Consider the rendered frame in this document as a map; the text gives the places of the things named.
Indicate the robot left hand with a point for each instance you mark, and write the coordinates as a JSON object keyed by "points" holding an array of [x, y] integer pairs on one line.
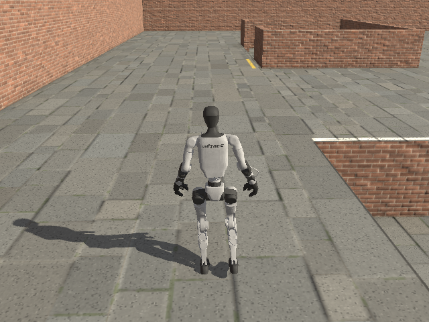
{"points": [[176, 188]]}

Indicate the robot right forearm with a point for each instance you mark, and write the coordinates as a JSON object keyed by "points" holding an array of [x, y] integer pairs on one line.
{"points": [[248, 174]]}

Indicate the left robot upper arm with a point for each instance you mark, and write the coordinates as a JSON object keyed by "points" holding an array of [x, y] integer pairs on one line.
{"points": [[188, 152]]}

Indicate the right robot shin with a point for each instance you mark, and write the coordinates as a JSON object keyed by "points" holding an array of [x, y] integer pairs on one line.
{"points": [[232, 240]]}

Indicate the robot right hand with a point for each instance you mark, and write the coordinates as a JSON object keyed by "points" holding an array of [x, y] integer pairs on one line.
{"points": [[251, 186]]}

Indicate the right robot upper arm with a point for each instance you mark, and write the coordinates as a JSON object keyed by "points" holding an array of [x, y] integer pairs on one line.
{"points": [[233, 140]]}

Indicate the robot left forearm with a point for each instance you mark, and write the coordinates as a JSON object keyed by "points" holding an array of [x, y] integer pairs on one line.
{"points": [[180, 177]]}

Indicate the robot right foot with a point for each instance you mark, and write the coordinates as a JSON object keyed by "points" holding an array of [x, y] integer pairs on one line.
{"points": [[234, 267]]}

